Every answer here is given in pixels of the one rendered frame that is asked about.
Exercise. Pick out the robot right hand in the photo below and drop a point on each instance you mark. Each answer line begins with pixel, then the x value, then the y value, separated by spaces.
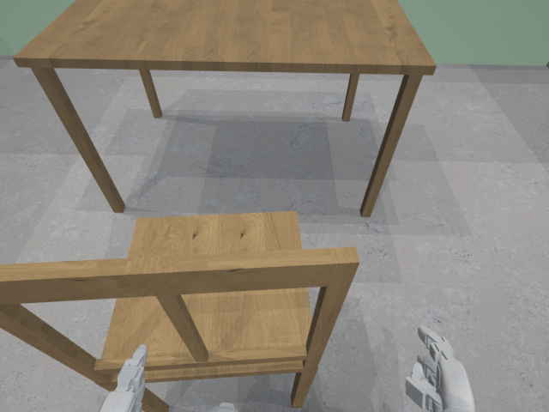
pixel 448 385

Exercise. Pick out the table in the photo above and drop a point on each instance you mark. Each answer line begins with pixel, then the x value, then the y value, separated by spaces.
pixel 298 36

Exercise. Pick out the robot left hand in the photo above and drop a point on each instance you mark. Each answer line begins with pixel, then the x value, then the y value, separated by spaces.
pixel 128 395

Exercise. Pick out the chair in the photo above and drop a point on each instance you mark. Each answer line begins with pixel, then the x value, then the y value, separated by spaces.
pixel 211 296

